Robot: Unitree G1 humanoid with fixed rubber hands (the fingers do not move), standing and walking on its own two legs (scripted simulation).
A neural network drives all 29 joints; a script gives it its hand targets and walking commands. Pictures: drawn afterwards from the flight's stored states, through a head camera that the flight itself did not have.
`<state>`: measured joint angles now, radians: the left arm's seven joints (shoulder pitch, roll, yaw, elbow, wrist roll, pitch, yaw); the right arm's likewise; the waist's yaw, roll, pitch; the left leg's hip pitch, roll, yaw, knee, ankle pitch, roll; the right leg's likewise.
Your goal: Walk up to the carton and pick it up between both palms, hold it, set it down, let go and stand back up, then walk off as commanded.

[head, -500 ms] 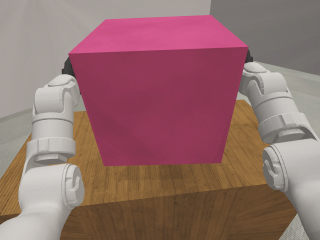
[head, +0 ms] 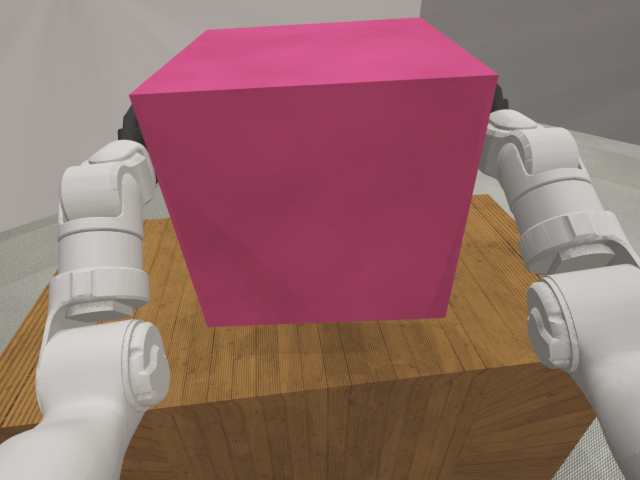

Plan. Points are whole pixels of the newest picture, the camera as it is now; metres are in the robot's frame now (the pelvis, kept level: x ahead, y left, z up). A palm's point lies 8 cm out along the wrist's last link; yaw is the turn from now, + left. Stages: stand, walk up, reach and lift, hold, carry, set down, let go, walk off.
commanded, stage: hold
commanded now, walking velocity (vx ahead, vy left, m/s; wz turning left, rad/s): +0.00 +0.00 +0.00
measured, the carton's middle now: (318, 165) +0.45 -0.01 +0.25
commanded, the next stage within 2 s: none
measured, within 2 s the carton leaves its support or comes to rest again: neither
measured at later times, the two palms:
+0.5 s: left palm (136, 154) +0.37 +0.20 +0.31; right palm (492, 127) +0.37 -0.20 +0.32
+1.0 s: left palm (135, 147) +0.37 +0.20 +0.31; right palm (494, 121) +0.37 -0.20 +0.33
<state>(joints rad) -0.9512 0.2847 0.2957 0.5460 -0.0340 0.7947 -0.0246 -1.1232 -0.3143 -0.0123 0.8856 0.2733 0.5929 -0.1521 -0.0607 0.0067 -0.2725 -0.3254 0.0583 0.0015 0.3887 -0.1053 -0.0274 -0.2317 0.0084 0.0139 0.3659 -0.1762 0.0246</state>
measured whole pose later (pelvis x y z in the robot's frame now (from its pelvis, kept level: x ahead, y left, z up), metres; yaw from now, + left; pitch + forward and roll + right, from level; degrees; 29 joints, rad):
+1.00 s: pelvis +0.00 +0.00 +0.00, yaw +0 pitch +3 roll -1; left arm -0.97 0.28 0.31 0.56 -0.01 0.81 -0.04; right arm -1.14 -0.32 0.00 0.90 0.29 0.62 -0.16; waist -0.06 0.01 -0.30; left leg -0.33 0.06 0.00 0.39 -0.11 -0.03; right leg -0.23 0.01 0.02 0.36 -0.18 0.02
